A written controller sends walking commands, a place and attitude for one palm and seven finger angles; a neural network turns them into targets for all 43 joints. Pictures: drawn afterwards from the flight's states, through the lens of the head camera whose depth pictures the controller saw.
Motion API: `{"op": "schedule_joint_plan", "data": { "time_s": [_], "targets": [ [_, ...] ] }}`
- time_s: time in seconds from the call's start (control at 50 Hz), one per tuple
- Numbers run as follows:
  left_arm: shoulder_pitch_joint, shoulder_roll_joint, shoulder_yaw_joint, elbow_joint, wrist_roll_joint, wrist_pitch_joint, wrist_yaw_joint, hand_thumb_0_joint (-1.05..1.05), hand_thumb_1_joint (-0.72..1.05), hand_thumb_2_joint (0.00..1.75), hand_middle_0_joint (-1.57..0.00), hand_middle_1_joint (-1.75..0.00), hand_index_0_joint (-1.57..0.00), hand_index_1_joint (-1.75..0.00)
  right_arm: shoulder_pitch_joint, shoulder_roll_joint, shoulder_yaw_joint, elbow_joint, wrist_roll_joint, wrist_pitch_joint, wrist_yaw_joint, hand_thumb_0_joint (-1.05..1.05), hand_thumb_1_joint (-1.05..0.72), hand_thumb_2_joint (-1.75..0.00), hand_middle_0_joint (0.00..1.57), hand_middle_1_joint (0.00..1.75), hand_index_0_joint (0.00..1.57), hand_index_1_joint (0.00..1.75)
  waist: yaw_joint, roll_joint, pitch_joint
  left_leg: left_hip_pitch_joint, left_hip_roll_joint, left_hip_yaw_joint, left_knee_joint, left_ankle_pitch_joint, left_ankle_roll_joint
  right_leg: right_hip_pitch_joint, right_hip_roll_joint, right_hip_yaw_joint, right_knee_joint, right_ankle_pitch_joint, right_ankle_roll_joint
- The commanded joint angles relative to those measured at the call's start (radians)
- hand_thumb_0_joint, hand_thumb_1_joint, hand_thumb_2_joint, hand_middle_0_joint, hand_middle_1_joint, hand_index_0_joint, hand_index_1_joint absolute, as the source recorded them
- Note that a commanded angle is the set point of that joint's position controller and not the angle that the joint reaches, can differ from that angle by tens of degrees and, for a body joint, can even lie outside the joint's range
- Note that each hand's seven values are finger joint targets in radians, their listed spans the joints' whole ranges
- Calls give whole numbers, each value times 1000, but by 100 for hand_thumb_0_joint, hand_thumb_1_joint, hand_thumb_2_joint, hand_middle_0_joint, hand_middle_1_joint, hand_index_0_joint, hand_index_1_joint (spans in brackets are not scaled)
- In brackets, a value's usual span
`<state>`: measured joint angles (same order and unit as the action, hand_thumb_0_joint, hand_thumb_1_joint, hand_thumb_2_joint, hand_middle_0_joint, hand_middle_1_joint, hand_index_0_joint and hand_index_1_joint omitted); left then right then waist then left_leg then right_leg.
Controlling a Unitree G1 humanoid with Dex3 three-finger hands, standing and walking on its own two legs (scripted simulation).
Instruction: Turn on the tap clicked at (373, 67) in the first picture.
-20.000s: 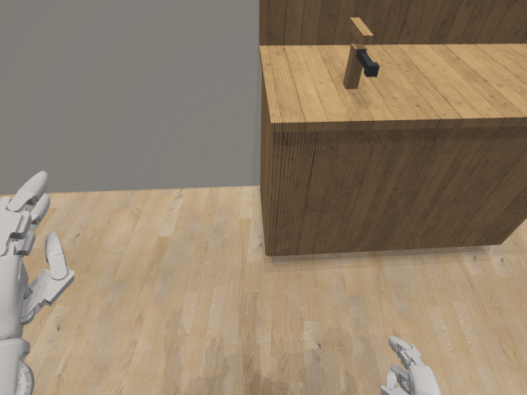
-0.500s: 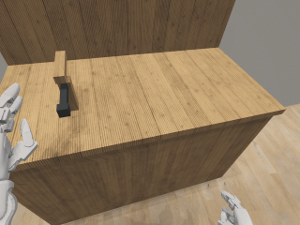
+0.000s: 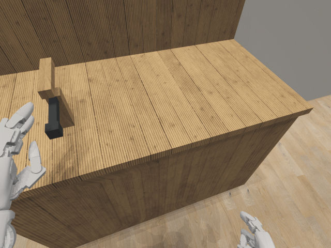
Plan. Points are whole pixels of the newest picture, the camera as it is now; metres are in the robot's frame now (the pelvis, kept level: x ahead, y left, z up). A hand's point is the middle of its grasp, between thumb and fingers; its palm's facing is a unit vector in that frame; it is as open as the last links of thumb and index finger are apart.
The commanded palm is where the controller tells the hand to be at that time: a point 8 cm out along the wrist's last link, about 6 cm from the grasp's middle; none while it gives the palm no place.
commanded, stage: come to a stop and stand still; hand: left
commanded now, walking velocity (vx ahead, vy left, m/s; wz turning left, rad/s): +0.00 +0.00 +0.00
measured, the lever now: (54, 130) +0.33 +0.28 +0.11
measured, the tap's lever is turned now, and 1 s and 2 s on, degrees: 0 0 0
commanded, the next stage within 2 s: look again from close up in 0.40 s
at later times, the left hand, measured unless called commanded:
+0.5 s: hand (33, 161) +0.22 +0.25 +0.16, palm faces +0.41 -0.85 -0.33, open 7.4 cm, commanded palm +0.17 +0.28 +0.18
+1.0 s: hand (15, 153) +0.22 +0.28 +0.18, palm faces +0.45 -0.77 -0.46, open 7.4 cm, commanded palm +0.15 +0.28 +0.18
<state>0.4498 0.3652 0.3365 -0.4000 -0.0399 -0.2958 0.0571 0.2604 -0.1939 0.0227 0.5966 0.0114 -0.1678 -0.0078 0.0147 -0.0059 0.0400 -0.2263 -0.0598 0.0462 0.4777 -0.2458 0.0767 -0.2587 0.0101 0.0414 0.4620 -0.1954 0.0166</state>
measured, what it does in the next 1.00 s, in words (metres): stands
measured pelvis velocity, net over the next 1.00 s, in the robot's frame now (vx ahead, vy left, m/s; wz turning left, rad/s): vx -0.01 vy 0.00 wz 0.03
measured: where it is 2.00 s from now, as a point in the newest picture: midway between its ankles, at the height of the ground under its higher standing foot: outside the picture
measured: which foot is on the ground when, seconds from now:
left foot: down 0.00-1.00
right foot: down 0.00-1.00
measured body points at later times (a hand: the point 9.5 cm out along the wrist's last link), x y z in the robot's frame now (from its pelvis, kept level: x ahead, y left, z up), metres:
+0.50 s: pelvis +0.01 +0.00 +0.00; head +0.02 +0.03 +0.45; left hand +0.20 +0.30 +0.18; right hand +0.22 -0.21 -0.05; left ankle +0.01 +0.07 -0.74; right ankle +0.03 -0.13 -0.74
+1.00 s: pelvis -0.01 +0.00 +0.00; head +0.02 +0.02 +0.45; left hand +0.20 +0.32 +0.21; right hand +0.17 -0.22 -0.07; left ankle +0.01 +0.07 -0.74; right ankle +0.03 -0.13 -0.74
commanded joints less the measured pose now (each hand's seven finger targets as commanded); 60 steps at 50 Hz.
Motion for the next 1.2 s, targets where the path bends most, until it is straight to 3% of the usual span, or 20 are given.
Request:
{"op": "schedule_joint_plan", "data": {
  "time_s": [0.0,0.04,0.12,0.22,0.28,0.3,0.44,0.66,0.78,0.82,0.9,0.92,0.94,0.96,0.98,1.0,1.06,1.12,1.16,1.18],
  "targets": [
    [-208,226,188,-233,-17,-54,49,0,90,90,-20,-30,-20,-30,-146,-123,-50,-164,6,-65,-37,0,-90,-90,20,30,20,30,14,53,-149,-30,126,-134,-117,67,-46,140,-72,41,-38,107,-37],
    [-211,191,152,-244,-15,-50,49,0,90,90,-20,-30,-20,-30,-137,-120,-50,-162,8,-70,-36,0,-90,-90,20,30,20,30,17,90,-170,10,124,-125,-96,172,-57,157,-69,37,-27,178,-41],
    [-170,137,102,-263,-10,-36,54,0,90,90,-20,-30,-20,-30,-137,-125,-55,-156,6,-67,-25,0,-90,-90,20,30,20,30,13,53,-186,61,121,-117,-64,291,-74,162,-66,36,-35,256,-45],
    [-125,131,105,-244,-5,-15,58,0,90,90,-20,-30,-20,-30,-141,-127,-58,-163,4,-37,-21,0,-90,-90,20,30,20,30,11,62,-161,45,137,-114,-82,336,-90,164,-51,16,-32,260,-41],
    [-100,163,145,-237,-7,-3,60,0,90,90,-20,-30,-20,-30,-157,-124,-55,-175,6,-18,-25,0,-90,-90,20,30,20,30,13,53,-152,40,137,-103,-87,329,-90,170,-47,6,-45,267,-36],
    [-107,136,121,-230,-7,-2,56,0,90,90,-20,-30,-20,-30,-149,-124,-54,-176,3,-9,-25,0,-90,-90,20,30,20,30,7,48,-149,25,136,-107,-91,325,-91,179,-48,0,-46,265,-37],
    [-154,142,105,-291,-6,9,55,0,90,90,-20,-30,-20,-30,-159,-126,-51,-194,3,-5,-31,0,-90,-90,20,30,20,30,11,89,-151,33,137,-103,-117,263,-86,188,-41,3,-52,237,-33],
    [-154,133,96,-254,5,15,61,0,90,90,-20,-30,-20,-30,-154,-130,-52,-186,4,-8,-32,0,-90,-90,20,30,20,30,14,63,-106,-50,131,-124,-182,13,-66,209,-36,5,-81,119,-27],
    [-124,160,128,-255,8,12,64,0,90,90,-20,-30,-20,-30,-159,-128,-52,-182,6,-14,-33,0,-90,-90,20,30,20,30,17,63,-101,-80,129,-126,-190,-25,-61,228,-33,-6,-85,116,-22],
    [-122,133,104,-243,8,10,61,0,90,90,-20,-30,-20,-30,-149,-130,-55,-182,5,-14,-32,0,-90,-90,20,30,20,30,14,35,-96,-82,127,-133,-191,-34,-62,223,-35,-2,-89,101,-25],
    [-125,142,114,-251,10,5,63,0,90,90,-20,-30,-20,-30,-147,-132,-56,-171,1,-17,-32,0,-90,-90,20,30,20,30,13,56,-110,-71,124,-130,-184,-6,-62,227,-34,-2,-84,125,-26],
    [-1210,982,680,-552,186,-110,65,0,90,90,-20,-30,-20,-30,-12,-175,-26,-162,-67,-64,-19,0,-90,-90,20,30,20,30,1,20,29,-198,154,-109,-43,156,-21,63,-47,16,-82,80,-14],
    [-593,326,283,83,59,-68,14,0,90,90,-20,-30,-20,-30,-135,-31,6,-103,-13,-58,-15,0,-90,-90,20,30,20,30,15,14,-203,30,117,-142,-97,260,-32,27,-86,6,-63,43,-65],
    [-283,184,169,116,15,-48,-3,0,90,90,-20,-30,-20,-30,-85,-119,-63,-146,-8,-80,-19,0,-90,-90,20,30,20,30,45,97,-181,89,122,-107,-68,250,-60,81,-74,123,-85,147,-78],
    [-175,29,41,24,-23,-41,-10,0,90,90,-20,-30,-20,-30,-92,-116,-68,-160,16,-82,10,0,-90,-90,20,30,20,30,25,249,-222,152,125,-77,-58,335,-81,104,-74,62,-30,201,-75],
    [-185,83,53,-128,-14,-43,-2,0,90,90,-20,-30,-20,-30,-73,-139,-78,-170,9,-72,24,0,-90,-90,20,30,20,30,18,252,-233,102,148,-107,-76,372,-86,150,-66,39,0,188,-65],
    [-65,124,78,-218,-14,-30,22,0,90,90,-20,-30,-20,-30,-109,-140,-70,-187,11,-62,34,0,-90,-90,20,30,20,30,32,28,-181,-37,154,-121,-113,193,-62,196,-57,33,-10,139,-41],
    [-66,183,165,-192,-20,-20,44,0,90,90,-20,-30,-20,-30,-130,-136,-64,-190,11,-49,7,0,-90,-90,20,30,20,30,25,-92,-134,-77,145,-125,-131,33,-55,170,-59,29,-50,77,-29],
    [-125,204,193,-195,-20,-28,45,0,90,90,-20,-30,-20,-30,-134,-133,-61,-189,8,-48,-14,0,-90,-90,20,30,20,30,18,-71,-116,-72,131,-130,-139,-40,-48,134,-63,58,-76,16,-34],
    [-180,250,223,-241,-17,-33,52,0,90,90,-20,-30,-20,-30,-154,-135,-57,-188,9,-46,-23,0,-90,-90,20,30,20,30,15,-8,-104,-61,132,-127,-144,-50,-45,120,-61,56,-71,14,-35]
  ]
}}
